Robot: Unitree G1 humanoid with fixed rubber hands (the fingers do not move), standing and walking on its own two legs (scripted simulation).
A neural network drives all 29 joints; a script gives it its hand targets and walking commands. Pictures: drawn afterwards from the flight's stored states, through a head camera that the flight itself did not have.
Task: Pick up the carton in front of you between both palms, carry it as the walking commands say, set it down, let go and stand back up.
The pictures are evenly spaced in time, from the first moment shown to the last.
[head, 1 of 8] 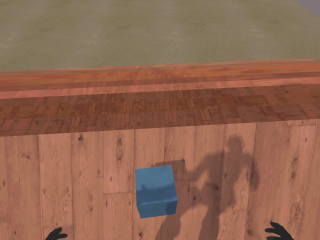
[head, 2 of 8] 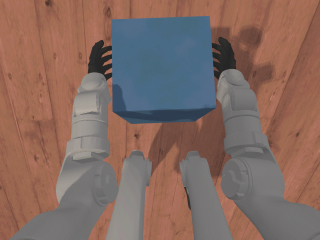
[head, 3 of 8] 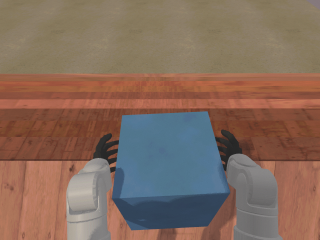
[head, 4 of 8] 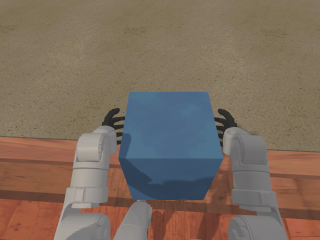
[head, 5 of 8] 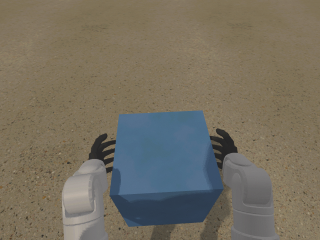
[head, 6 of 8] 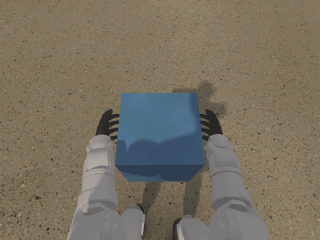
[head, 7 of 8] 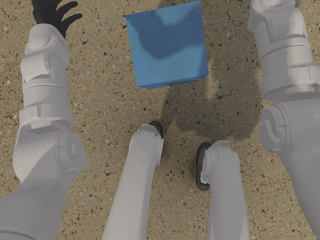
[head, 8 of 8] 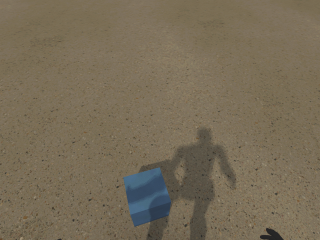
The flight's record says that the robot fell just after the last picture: no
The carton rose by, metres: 0.68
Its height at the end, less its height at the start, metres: -1.39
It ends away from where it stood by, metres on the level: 5.80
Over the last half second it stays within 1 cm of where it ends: yes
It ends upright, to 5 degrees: yes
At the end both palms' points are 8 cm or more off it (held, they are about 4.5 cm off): yes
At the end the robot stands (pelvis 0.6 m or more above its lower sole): yes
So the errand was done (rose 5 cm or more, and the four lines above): yes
